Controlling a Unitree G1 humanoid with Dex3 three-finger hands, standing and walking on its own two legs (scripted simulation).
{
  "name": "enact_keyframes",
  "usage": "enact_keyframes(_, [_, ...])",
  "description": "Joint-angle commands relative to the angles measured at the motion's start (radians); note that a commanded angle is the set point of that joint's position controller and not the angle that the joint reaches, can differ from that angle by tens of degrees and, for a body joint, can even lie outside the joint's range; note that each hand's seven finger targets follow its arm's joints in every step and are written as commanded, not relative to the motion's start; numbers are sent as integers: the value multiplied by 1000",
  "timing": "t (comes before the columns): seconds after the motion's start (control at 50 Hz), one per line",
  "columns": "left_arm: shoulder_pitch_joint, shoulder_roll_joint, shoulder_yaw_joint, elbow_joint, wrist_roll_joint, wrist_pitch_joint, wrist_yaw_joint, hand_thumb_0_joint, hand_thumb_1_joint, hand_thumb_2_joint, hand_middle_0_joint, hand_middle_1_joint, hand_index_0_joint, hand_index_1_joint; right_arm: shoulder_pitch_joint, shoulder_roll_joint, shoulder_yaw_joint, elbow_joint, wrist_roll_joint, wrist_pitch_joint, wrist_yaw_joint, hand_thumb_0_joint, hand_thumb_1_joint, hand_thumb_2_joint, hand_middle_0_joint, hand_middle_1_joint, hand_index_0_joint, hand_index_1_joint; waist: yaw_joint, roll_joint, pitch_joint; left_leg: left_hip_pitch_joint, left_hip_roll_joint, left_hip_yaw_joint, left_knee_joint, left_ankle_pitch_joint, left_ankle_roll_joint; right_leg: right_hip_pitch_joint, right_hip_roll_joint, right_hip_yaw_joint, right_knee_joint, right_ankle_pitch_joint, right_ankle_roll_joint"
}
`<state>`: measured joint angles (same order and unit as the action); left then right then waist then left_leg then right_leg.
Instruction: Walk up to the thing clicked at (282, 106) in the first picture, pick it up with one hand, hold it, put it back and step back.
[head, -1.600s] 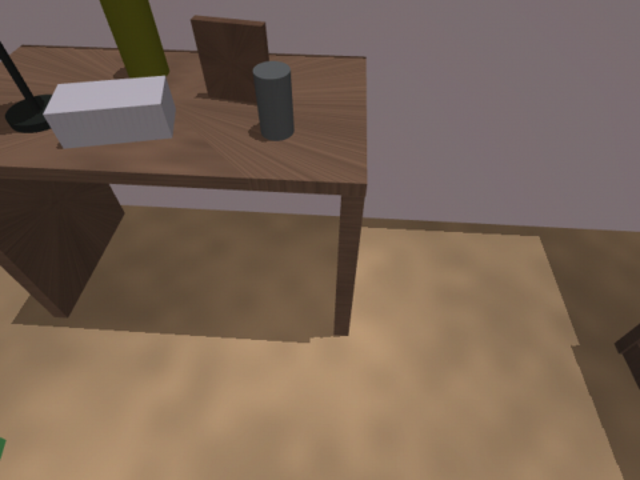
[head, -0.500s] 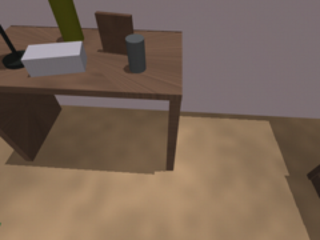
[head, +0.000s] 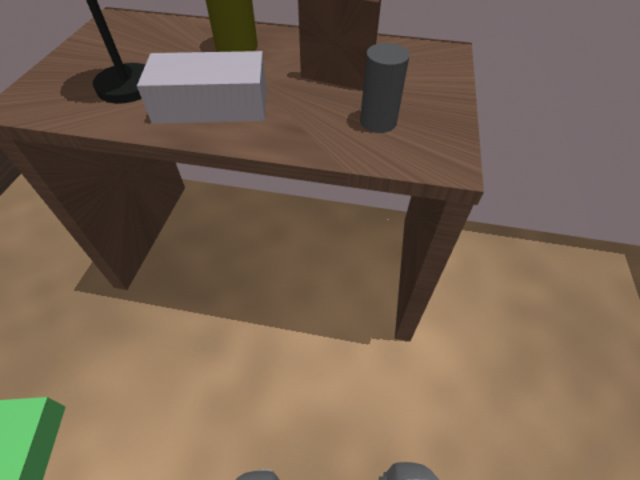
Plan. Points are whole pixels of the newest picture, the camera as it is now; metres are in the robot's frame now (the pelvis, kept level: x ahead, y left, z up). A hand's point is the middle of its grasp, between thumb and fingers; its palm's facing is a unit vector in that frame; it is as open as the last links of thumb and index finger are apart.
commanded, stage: walk up
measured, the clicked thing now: (382, 90) +0.78 -0.12 +0.03
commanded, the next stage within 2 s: stand in 1.98 s
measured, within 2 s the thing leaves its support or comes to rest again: neither
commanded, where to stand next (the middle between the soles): +0.14 +0.09 m, yaw +1 degrees
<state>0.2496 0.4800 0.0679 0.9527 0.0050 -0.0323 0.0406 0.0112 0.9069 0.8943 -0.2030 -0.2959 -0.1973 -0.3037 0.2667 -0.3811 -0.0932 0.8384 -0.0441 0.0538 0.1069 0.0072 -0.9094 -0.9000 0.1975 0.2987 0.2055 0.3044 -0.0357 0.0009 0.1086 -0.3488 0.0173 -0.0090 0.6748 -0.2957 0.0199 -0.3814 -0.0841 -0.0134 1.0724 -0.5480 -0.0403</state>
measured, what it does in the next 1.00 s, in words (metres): steps to the left: right foot, then left foot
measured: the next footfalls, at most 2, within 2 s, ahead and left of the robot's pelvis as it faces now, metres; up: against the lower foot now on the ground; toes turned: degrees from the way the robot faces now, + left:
right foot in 0.14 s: +0.14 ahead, -0.08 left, +0.00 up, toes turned -4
left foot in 0.44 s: +0.15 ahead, +0.24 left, +0.00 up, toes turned +3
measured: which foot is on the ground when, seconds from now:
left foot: down 0.00-0.16, up 0.18-0.42, down 0.44-1.00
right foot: up 0.00-0.12, down 0.14-0.46, up 0.48-0.70, down 0.72-1.00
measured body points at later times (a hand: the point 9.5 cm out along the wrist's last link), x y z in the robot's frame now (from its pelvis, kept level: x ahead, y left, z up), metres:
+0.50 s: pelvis +0.09 +0.10 -0.01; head +0.13 +0.10 +0.44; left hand +0.11 +0.44 -0.11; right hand +0.21 -0.21 -0.12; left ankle +0.11 +0.24 -0.72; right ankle +0.10 -0.07 -0.71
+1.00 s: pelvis +0.10 +0.10 +0.00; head +0.12 +0.11 +0.45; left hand +0.18 +0.42 -0.12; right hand +0.22 -0.20 -0.11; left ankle +0.11 +0.24 -0.72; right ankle +0.12 -0.03 -0.72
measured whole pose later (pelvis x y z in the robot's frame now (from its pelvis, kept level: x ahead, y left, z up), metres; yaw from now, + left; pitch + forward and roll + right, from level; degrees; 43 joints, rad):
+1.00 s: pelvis +0.10 +0.10 +0.00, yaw +3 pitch -3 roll +0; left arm 0.13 0.39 0.02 0.97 0.01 0.01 -0.03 0.01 0.91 0.89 -0.21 -0.30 -0.20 -0.30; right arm 0.12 -0.38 0.00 0.98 0.00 -0.02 0.00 0.01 -0.91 -0.90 0.20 0.30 0.21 0.30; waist 0.01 -0.01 0.10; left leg -0.29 0.03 -0.02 0.63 -0.31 -0.02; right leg -0.26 -0.02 -0.01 0.63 -0.33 0.01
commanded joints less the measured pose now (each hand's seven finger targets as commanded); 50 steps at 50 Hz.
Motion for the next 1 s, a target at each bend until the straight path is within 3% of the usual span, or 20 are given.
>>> enact_keyframes(0.0, [118, 167, 44, -61, -7, -48, 5, 0, 900, 900, -200, -300, -200, -300, 28, -284, -77, -120, -9, -29, -31, 0, -900, -900, 200, 300, 200, 300, 4, 208, -71, 126, 172, -304, -316, 56, 231, -60, 5, -49, -201, 19, 20])
enact_keyframes(0.06, [171, 161, 49, -76, 0, -61, 19, 0, 900, 900, -200, -300, -200, -300, 5, -266, -69, -168, -13, -20, -29, 0, -900, -900, 200, 300, 200, 300, 28, 160, -69, 34, 177, -256, -249, 165, 243, 78, 44, -71, -364, 149, 16])
enact_keyframes(0.1, [279, 171, 67, -58, 11, -71, 34, 0, 900, 900, -200, -300, -200, -300, -65, -211, -47, -206, 1, -9, -28, 0, -900, -900, 200, 300, 200, 300, 110, 83, -106, -131, 111, -172, -91, 74, 159, 342, 36, -38, -538, 400, 23])
enact_keyframes(0.12, [307, 228, 87, -75, 32, -74, 42, 0, 900, 900, -200, -300, -200, -300, -42, -141, -24, -215, 14, -12, -35, 0, -900, -900, 200, 300, 200, 300, 140, -93, -124, -247, 10, -102, 112, -19, 89, 428, -83, 176, -685, 246, -16])
enact_keyframes(0.14, [235, 298, 96, -132, 45, -76, 49, 0, 900, 900, -200, -300, -200, -300, 28, -119, -17, -202, 15, -4, -47, 0, -900, -900, 200, 300, 200, 300, 95, -186, -103, -314, -111, -111, 333, -278, 15, 351, -353, 566, -849, 93, -88])
enact_keyframes(0.16, [157, 317, 92, -156, 33, -66, 51, 0, 900, 900, -200, -300, -200, -300, 53, -225, -49, -170, 6, 15, -64, 0, -900, -900, 200, 300, 200, 300, 70, -69, -74, -255, -65, -196, 455, -302, 13, 209, -427, 640, -851, -32, -186])
enact_keyframes(0.2, [68, 255, 74, -185, 23, -69, 46, 0, 900, 900, -200, -300, -200, -300, 74, -235, -57, -136, 9, 12, -66, 0, -900, -900, 200, 300, 200, 300, 29, -75, 16, -269, -21, -220, 538, -209, -7, 134, -347, 432, -805, 117, -231])
enact_keyframes(0.28, [70, 195, 59, -194, 29, -76, 21, 0, 900, 900, -200, -300, -200, -300, 91, -213, -46, -90, 17, -13, -61, 0, -900, -900, 200, 300, 200, 300, 34, -161, -25, -151, -1, -125, 356, -142, -34, 131, -209, 116, -691, 474, -178])
enact_keyframes(0.34, [70, 198, 62, -203, 40, -64, -2, 0, 900, 900, -200, -300, -200, -300, 15, -179, -30, -92, 30, -40, -62, 0, -900, -900, 200, 300, 200, 300, 67, -232, -75, -38, -6, -5, 65, -153, -28, 165, -165, 24, -567, 651, -165])
enact_keyframes(0.38, [53, 192, 54, -201, 19, -43, -13, 0, 900, 900, -200, -300, -200, -300, 62, -167, -27, -53, 32, -61, -76, 0, -900, -900, 200, 300, 200, 300, 36, -181, -123, 86, -67, 88, -116, 63, -20, 144, -133, -17, -422, 725, -126])
enact_keyframes(0.42, [66, 89, 15, -203, 5, -19, -20, 0, 900, 900, -200, -300, -200, -300, 108, -237, -44, -23, 24, -86, -99, 0, -900, -900, 200, 300, 200, 300, 5, 27, -180, 267, 27, -64, -204, 246, 19, -8, -76, -53, -187, 435, -41])
enact_keyframes(0.44, [65, 44, -4, -211, -13, -5, -18, 0, 900, 900, -200, -300, -200, -300, 55, -329, -48, -60, 25, -98, -106, 0, -900, -900, 200, 300, 200, 300, 17, 245, -179, 216, 296, -499, -287, 280, 136, -131, 68, -40, -131, 56, 19])
enact_keyframes(0.46, [19, 138, 22, -177, -10, 12, -6, 0, 900, 900, -200, -300, -200, -300, 24, -358, -51, -56, 46, -95, -106, 0, -900, -900, 200, 300, 200, 300, 2, 164, -162, 89, 353, -577, -294, 167, 262, -37, 39, 80, -73, -105, 11])
enact_keyframes(0.5, [19, 121, 17, -148, -13, 14, -8, 0, 900, 900, -200, -300, -200, -300, -33, -275, -20, -55, 40, -99, -119, 0, -900, -900, 200, 300, 200, 300, 38, 93, -127, 184, 264, -371, -184, 372, 211, -116, 21, 115, -80, -55, 6])
enact_keyframes(0.58, [13, 110, 13, -96, -9, 14, -16, 0, 900, 900, -200, -300, -200, -300, -50, -269, -7, -30, 38, -107, -133, 0, -900, -900, 200, 300, 200, 300, 39, 203, -143, 183, 245, -268, -119, 745, 179, -19, 25, 42, -201, 22, 12])
enact_keyframes(0.64, [-1, 104, 17, -85, -2, 21, -23, 0, 900, 900, -200, -300, -200, -300, -80, -278, -5, -36, 46, -99, -141, 0, -900, -900, 200, 300, 200, 300, 44, 180, -151, 145, 234, -233, -93, 679, 163, 72, 50, 4, -340, 116, -2])
enact_keyframes(0.7, [-3, 164, 31, -73, 16, 12, -27, 0, 900, 900, -200, -300, -200, -300, -118, -241, 10, -43, 60, -91, -142, 0, -900, -900, 200, 300, 200, 300, 60, 55, -178, 3, 139, -157, -16, 366, 64, 249, -32, 118, -505, 568, -47])
enact_keyframes(0.74, [-99, 181, 26, -98, 4, 13, -39, 0, 900, 900, -200, -300, -200, -300, -97, -205, 17, -9, 60, -89, -143, 0, -900, -900, 200, 300, 200, 300, 21, -33, -177, 107, 21, -58, 5, 49, 17, 108, -141, 226, -532, 545, -138])
enact_keyframes(0.84, [-106, 124, 7, -62, 8, 26, -46, 0, 900, 900, -200, -300, -200, -300, -152, -263, 17, 30, 40, -111, -134, 0, -900, -900, 200, 300, 200, 300, 53, 15, -156, 77, 181, -235, -172, 205, 111, 152, 5, 75, -431, 423, -18])
enact_keyframes(0.98, [-176, 130, 5, -37, 0, 20, -52, 0, 900, 900, -200, -300, -200, -300, -180, -211, 37, 84, 43, -101, -126, 0, -900, -900, 200, 300, 200, 300, 34, -22, -116, 104, 59, -75, -169, 83, 22, 134, -60, 159, -612, 400, -54])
